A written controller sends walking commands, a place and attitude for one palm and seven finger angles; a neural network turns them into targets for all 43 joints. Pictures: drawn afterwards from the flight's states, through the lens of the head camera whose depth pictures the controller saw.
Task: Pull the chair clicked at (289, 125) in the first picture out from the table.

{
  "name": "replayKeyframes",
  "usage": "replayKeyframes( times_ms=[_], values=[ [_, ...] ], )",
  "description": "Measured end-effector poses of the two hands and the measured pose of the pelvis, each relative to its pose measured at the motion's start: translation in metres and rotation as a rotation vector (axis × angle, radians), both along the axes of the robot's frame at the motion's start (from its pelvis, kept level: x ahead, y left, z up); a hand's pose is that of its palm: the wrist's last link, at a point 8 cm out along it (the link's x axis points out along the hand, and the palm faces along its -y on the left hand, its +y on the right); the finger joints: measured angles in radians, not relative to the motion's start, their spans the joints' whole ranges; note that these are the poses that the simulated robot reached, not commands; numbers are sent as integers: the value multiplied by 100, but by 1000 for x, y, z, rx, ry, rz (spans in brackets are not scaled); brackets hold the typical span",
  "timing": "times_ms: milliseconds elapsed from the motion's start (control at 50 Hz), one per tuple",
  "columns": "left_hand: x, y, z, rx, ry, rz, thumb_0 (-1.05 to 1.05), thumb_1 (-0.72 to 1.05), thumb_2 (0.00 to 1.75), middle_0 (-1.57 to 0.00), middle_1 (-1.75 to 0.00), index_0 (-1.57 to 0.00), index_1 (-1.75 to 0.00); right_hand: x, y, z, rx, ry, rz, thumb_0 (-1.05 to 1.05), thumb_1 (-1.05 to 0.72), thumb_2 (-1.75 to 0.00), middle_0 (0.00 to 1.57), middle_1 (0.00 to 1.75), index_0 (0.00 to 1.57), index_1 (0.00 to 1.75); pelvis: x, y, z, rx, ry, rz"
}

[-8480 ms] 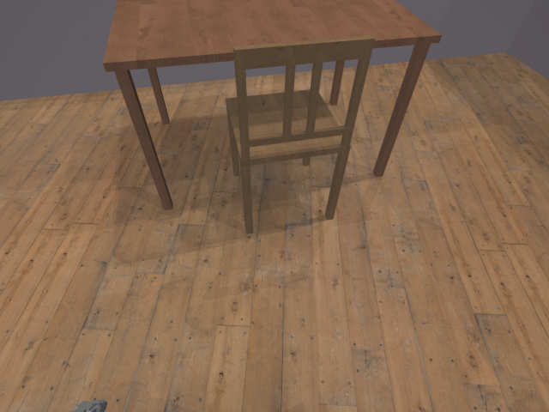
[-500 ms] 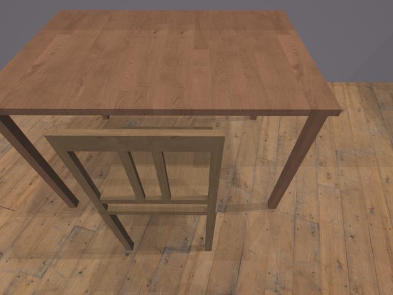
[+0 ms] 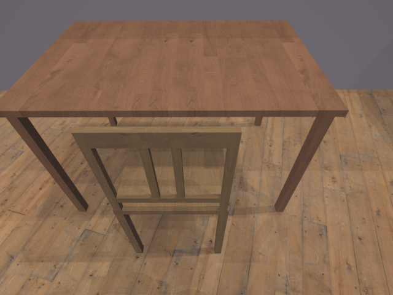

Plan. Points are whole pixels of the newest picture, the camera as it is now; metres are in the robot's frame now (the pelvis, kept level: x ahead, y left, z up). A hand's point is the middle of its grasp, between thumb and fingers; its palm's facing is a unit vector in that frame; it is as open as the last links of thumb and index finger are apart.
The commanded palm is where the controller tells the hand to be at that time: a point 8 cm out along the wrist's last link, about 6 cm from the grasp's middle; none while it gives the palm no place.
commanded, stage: come to a stop and stand still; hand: left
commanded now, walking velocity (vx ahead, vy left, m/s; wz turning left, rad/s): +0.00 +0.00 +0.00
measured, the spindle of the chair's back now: (150, 174) +0.46 +0.17 -0.11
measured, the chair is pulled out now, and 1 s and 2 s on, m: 0.00 0.00 0.00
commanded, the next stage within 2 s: look again from close up in 1.02 s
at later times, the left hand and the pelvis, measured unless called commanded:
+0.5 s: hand out of the picture +0.05 +0.16 -0.16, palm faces +0.01 -0.98 -0.22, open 7.3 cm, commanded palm none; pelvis +0.04 -0.02 +0.01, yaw +0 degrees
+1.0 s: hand out of the picture +0.07 +0.14 -0.16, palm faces +0.03 -0.97 -0.23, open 7.3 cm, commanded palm none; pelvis +0.05 -0.04 +0.01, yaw +0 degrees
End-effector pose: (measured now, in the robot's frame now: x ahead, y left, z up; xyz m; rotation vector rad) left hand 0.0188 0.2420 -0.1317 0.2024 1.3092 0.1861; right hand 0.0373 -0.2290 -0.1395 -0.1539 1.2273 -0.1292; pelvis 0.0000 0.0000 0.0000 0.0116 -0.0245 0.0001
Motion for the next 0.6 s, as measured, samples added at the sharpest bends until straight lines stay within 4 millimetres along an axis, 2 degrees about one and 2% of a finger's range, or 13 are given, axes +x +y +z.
replayKeyframes(
  times_ms=[140,240,320,420,600],
  values=[
    [-22,6,6,8,68,12,1,91,90,-20,-30,-20,-30,0,4,-1,13,26,20,1,-93,-90,20,29,20,30,5,4,4,4,17,-7],
    [-23,-3,6,-9,107,19,1,91,90,-20,-30,-20,-30,1,3,-1,15,63,24,1,-92,-90,20,29,20,30,13,2,6,4,28,-5],
    [-13,-14,4,-27,112,20,1,91,90,-20,-30,-20,-30,3,0,-1,15,90,23,1,-91,-90,20,29,20,30,21,-3,7,3,28,-2],
    [10,-29,1,-46,84,11,1,91,90,-20,-30,-20,-30,7,-4,-2,14,112,15,1,-91,-90,20,29,20,30,30,-9,8,1,25,0],
    [47,-36,3,-24,28,-7,1,92,90,-20,-30,-20,-30,12,-15,-4,18,130,-3,1,-91,-90,20,29,20,30,43,-23,8,-1,23,-1]
  ],
)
